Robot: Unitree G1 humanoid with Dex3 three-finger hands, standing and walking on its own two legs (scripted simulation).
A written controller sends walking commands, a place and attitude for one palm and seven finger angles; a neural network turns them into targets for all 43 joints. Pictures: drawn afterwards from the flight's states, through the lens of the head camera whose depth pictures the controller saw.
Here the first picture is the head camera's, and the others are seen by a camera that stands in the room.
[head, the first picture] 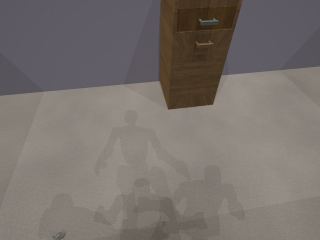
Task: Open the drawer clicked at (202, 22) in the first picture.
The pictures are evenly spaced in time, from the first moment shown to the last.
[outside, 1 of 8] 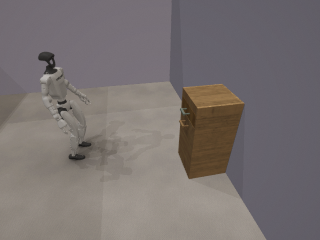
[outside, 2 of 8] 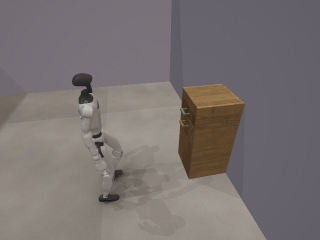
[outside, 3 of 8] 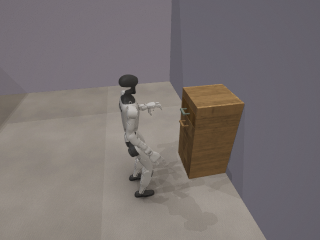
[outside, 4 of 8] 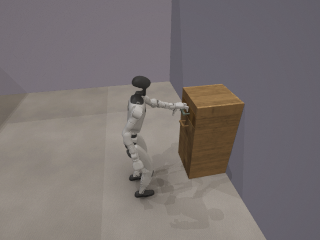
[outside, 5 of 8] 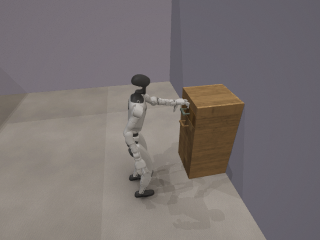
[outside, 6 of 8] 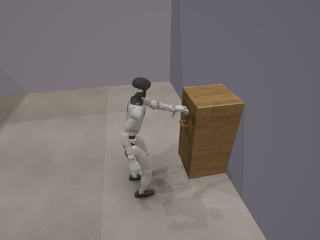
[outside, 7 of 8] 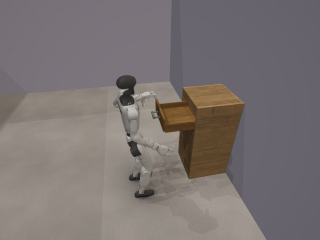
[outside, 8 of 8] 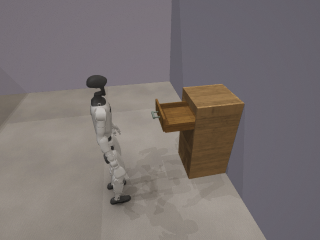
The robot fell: no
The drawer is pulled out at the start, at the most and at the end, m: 0.00 0.30 0.30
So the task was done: yes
